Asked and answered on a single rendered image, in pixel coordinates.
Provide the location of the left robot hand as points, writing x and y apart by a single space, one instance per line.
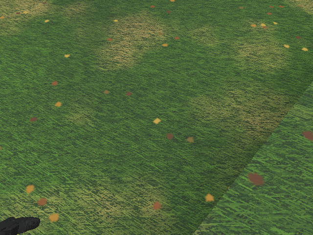
14 226

